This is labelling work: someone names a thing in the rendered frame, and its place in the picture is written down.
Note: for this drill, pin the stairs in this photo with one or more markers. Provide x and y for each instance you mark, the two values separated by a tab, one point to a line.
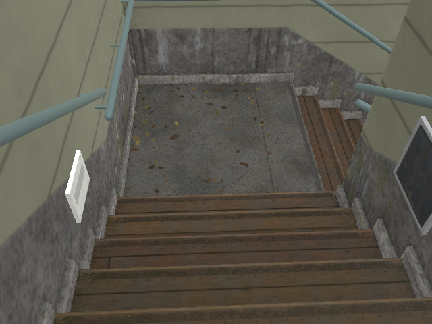
332	138
258	258

